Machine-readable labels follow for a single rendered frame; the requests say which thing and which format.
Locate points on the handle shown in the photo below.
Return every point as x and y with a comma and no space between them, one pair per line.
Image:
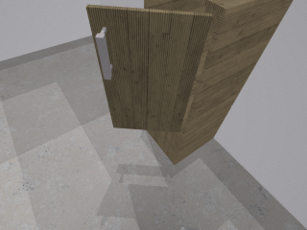
103,54

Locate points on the cupboard door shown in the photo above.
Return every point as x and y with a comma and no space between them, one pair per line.
155,56

